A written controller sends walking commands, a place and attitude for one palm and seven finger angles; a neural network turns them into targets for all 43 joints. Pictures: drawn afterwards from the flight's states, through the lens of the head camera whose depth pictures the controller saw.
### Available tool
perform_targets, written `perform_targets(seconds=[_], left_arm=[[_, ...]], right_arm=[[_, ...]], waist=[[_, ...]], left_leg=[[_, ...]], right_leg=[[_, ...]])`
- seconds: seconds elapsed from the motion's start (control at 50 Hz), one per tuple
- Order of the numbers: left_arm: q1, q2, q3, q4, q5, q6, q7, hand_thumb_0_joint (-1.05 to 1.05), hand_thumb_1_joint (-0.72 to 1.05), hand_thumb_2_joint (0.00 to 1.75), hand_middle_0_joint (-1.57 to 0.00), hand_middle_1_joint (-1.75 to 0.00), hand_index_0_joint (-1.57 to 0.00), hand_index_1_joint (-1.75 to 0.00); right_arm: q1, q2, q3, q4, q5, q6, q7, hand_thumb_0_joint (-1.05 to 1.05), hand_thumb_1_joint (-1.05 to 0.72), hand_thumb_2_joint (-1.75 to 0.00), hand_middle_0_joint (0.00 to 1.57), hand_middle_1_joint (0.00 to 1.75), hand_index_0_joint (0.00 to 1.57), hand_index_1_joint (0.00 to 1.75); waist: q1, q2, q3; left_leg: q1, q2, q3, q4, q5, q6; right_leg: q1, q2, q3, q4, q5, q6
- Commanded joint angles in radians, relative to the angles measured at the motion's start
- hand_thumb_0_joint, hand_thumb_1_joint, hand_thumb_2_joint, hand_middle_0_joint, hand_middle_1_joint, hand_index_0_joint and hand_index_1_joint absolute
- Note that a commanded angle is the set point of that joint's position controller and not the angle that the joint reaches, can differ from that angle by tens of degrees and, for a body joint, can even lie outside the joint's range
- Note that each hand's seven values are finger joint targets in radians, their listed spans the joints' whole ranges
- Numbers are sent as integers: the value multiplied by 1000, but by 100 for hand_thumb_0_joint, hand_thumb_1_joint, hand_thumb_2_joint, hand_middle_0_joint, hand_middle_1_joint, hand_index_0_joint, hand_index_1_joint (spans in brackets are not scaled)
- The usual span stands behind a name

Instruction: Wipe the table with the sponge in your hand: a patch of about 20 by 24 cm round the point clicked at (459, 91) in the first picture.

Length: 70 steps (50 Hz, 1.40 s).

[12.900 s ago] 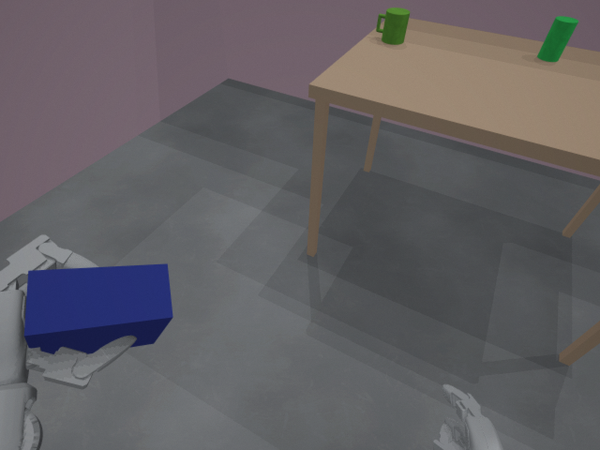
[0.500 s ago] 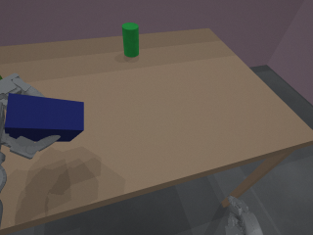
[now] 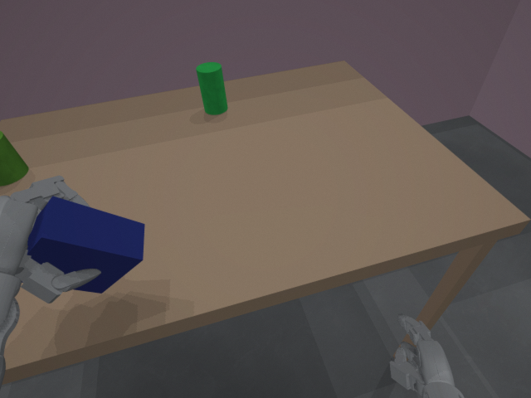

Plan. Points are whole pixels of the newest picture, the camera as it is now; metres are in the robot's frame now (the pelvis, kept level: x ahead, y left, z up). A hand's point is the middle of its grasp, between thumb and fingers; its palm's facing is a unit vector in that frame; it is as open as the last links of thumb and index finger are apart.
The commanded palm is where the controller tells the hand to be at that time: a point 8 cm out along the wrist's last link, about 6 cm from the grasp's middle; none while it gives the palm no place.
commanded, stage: turn the palm down, sponge in hand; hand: left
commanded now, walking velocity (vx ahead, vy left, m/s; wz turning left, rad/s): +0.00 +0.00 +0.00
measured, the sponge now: (94, 253) +0.24 +0.26 +0.14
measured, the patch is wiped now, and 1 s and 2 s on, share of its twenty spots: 0.00 0.00 0.00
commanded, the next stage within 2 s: move the sponge above the wiping area in 1.60 s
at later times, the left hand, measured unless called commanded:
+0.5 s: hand (73, 228) +0.24 +0.27 +0.19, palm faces +0.26 -0.37 -0.89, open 9.7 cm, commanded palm +0.20 +0.29 +0.25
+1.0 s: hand (33, 212) +0.25 +0.31 +0.21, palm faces +0.25 -0.15 -0.96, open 9.7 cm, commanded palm +0.19 +0.31 +0.27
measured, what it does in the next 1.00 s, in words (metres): stands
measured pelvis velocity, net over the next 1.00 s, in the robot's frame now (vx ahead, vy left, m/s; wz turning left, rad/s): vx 0.00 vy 0.03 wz -0.03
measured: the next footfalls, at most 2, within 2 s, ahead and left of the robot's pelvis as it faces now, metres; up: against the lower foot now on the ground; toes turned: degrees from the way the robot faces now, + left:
none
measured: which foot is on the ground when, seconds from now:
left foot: down 0.00-1.00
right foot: down 0.00-1.00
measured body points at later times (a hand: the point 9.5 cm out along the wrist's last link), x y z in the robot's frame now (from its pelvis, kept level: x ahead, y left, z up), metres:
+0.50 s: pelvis +0.01 +0.00 +0.00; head +0.00 -0.04 +0.44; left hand +0.23 +0.29 +0.24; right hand +0.23 -0.23 -0.08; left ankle +0.04 +0.13 -0.73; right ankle +0.02 -0.07 -0.73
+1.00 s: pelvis +0.00 +0.03 +0.01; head -0.02 -0.01 +0.46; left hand +0.23 +0.32 +0.26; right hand +0.25 -0.17 -0.06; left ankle +0.04 +0.13 -0.73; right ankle +0.02 -0.07 -0.73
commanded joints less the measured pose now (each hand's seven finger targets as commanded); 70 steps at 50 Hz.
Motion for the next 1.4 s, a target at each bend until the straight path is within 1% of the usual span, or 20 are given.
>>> perform_targets(seconds=[0.0, 0.08, 0.1, 0.18, 0.24, 0.36, 0.48, 0.6, 0.64, 0.7, 0.78, 0.84, 0.88, 1.02, 1.08, 1.14, 1.18, 1.26, 1.28, 1.38], left_arm=[[-210, 348, 215, -269, 31, -109, 30, 0, 10, 130, -120, -160, -120, -160], [-27, 391, 309, -228, 28, -89, 78, 0, 10, 130, -120, -160, -120, -160], [-44, 325, 238, -224, 28, -67, 78, 0, 10, 130, -120, -160, -120, -160], [-65, 366, 218, -166, 65, 19, 70, 0, 10, 130, -120, -160, -120, -160], [-100, 381, 185, -190, 104, 33, 45, 0, 10, 130, -120, -160, -120, -160], [-147, 394, 159, -287, 188, 1, 39, 0, 10, 130, -120, -160, -120, -160], [-173, 403, 162, -281, 276, 106, 90, 0, 10, 130, -120, -160, -120, -160], [-261, 334, 8, -229, 357, 241, 16, 0, 10, 130, -120, -160, -120, -160], [-272, 339, -18, -236, 394, 254, -17, 0, 10, 130, -120, -160, -120, -160], [-348, 326, -58, -291, 442, 249, -42, 0, 10, 130, -120, -160, -120, -160], [-380, 381, -14, -312, 513, 236, -26, 0, 10, 130, -120, -160, -120, -160], [-388, 361, -34, -266, 541, 242, -9, 0, 10, 130, -120, -160, -120, -160], [-396, 385, 0, -242, 550, 275, 1, 0, 10, 130, -120, -160, -120, -160], [-410, 290, -128, -217, 587, 313, -41, 0, 10, 130, -120, -160, -120, -160], [-402, 317, -100, -250, 618, 311, -42, 0, 10, 130, -120, -160, -120, -160], [-421, 337, -99, -233, 650, 295, -33, 0, 10, 130, -120, -160, -120, -160], [-439, 356, -69, -251, 660, 293, -17, 0, 10, 130, -120, -160, -120, -160], [-453, 327, -105, -206, 655, 283, -12, 0, 10, 130, -120, -160, -120, -160], [-470, 335, -91, -227, 656, 287, -9, 0, 10, 130, -120, -160, -120, -160], [-460, 310, -114, -215, 649, 289, -17, 0, 10, 130, -120, -160, -120, -160]], right_arm=[[-171, -89, -54, -185, -8, -78, -10, 0, -90, -90, 20, 30, 20, 30], [-153, -97, -65, -177, 1, -65, 2, 0, -90, -90, 20, 30, 20, 30], [-141, -97, -64, -181, -1, -52, 5, 0, -90, -90, 20, 30, 20, 30], [-161, -117, -66, -184, 22, -35, -5, 0, -90, -90, 20, 30, 20, 30], [-143, -127, -69, -197, 15, -32, -19, 0, -90, -90, 20, 30, 20, 30], [-165, -114, -67, -203, 12, -49, -28, 0, -90, -90, 20, 30, 20, 30], [-240, -101, -39, -199, 25, -45, -17, 0, -90, -90, 20, 30, 20, 30], [-283, -108, -18, -192, 30, -12, -9, 0, -90, -90, 20, 30, 20, 30], [-287, -106, -16, -188, 30, -5, -11, 0, -90, -90, 20, 30, 20, 30], [-330, -92, -5, -198, 31, -13, -11, 0, -90, -90, 20, 30, 20, 30], [-380, -81, 1, -187, 31, -25, -8, 0, -90, -90, 20, 30, 20, 30], [-351, -93, -8, -159, 20, -13, -3, 0, -90, -90, 20, 30, 20, 30], [-414, -84, 0, -162, 30, -18, 2, 0, -90, -90, 20, 30, 20, 30], [-405, -89, -5, -153, 37, -7, 10, 0, -90, -90, 20, 30, 20, 30], [-457, -81, -1, -165, 37, -11, 13, 0, -90, -90, 20, 30, 20, 30], [-409, -98, -10, -145, 21, -3, 13, 0, -90, -90, 20, 30, 20, 30], [-459, -81, -3, -153, 28, -12, 16, 0, -90, -90, 20, 30, 20, 30], [-415, -87, -12, -133, 25, -4, 12, 0, -90, -90, 20, 30, 20, 30], [-469, -76, -4, -143, 31, -18, 12, 0, -90, -90, 20, 30, 20, 30], [-473, -74, -6, -140, 31, -23, 11, 0, -90, -90, 20, 30, 20, 30]], waist=[[2, 4, -153], [27, -10, -168], [13, -7, -143], [1, -45, -79], [-7, -115, -130], [3, -54, -184], [37, 56, -160], [23, 9, -133], [20, -28, -156], [22, 28, -152], [51, 72, -159], [54, 64, -175], [74, 42, -156], [52, 10, -159], [64, 3, -164], [65, 16, -196], [72, 27, -173], [61, 8, -174], [69, 31, -160], [67, 23, -147]], left_leg=[[32, -2, 19, -15, 69, 25], [-10, 2, 16, 10, 116, 17], [-28, 10, 18, 17, 108, 15], [-40, 7, 17, 28, 82, 21], [-44, 12, 4, 41, 79, 27], [27, 5, 3, 35, 140, 36], [66, 4, -2, -61, 175, 28], [89, 14, -7, -122, 175, 31], [113, 10, -13, -139, 179, 36], [138, 10, -24, -167, 167, 37], [155, 4, -53, -212, 139, 30], [152, 12, -64, -234, 150, 25], [132, 6, -69, -239, 139, 20], [132, 4, -59, -247, 122, 26], [132, 0, -65, -243, 116, 29], [147, -2, -65, -241, 150, 31], [141, -6, -69, -236, 131, 28], [153, -8, -58, -236, 133, 29], [154, -13, -61, -234, 112, 27], [158, -15, -57, -229, 117, 27]], right_leg=[[35, -98, 194, -194, -60, 59], [91, -120, 240, -152, 118, 73], [83, -135, 232, -150, 148, 80], [37, -133, 268, -167, 99, 88], [52, -146, 268, -150, 121, 104], [41, -118, 243, -135, 138, 79], [48, -67, 158, -120, 155, 46], [75, -62, 124, -157, 149, 44], [85, -58, 117, -166, 144, 50], [90, -51, 115, -182, 111, 34], [115, -34, 151, -190, 67, 12], [140, -44, 124, -190, 87, 15], [149, -36, 167, -196, 70, 1], [144, -51, 147, -208, 70, 14], [154, -39, 190, -210, 56, -1], [164, -48, 165, -203, 86, 3], [161, -41, 216, -217, 51, -11], [147, -57, 186, -230, 44, 6], [141, -45, 228, -238, 18, -9], [134, -50, 236, -246, 18, -9]])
